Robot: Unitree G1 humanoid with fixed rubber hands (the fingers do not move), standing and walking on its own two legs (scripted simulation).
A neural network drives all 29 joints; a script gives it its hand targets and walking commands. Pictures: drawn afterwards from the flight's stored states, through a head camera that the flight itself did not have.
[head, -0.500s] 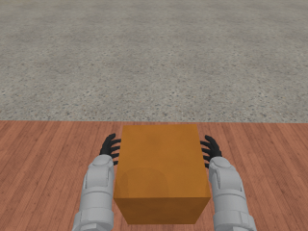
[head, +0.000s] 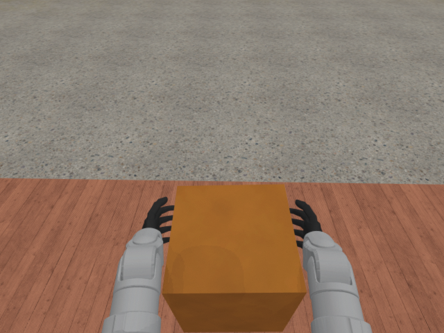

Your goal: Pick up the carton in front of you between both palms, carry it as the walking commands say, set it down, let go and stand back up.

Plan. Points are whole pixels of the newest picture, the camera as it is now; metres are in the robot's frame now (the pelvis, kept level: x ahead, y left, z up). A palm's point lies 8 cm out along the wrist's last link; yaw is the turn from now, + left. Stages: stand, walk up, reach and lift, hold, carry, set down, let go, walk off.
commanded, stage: reach and lift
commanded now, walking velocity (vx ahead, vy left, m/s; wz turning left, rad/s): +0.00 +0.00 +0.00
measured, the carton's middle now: (231, 261) +0.28 +0.00 -0.04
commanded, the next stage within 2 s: hold in 0.14 s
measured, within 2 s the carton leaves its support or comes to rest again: neither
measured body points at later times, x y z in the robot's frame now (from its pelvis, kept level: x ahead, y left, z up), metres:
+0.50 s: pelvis -0.01 +0.00 +0.00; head -0.06 +0.00 +0.45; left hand +0.29 +0.15 +0.05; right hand +0.29 -0.15 +0.04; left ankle +0.01 +0.12 -0.75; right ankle +0.01 -0.12 -0.75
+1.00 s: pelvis -0.01 +0.00 +0.00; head -0.05 +0.00 +0.45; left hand +0.30 +0.15 +0.05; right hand +0.29 -0.15 +0.04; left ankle +0.01 +0.12 -0.75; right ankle +0.01 -0.12 -0.75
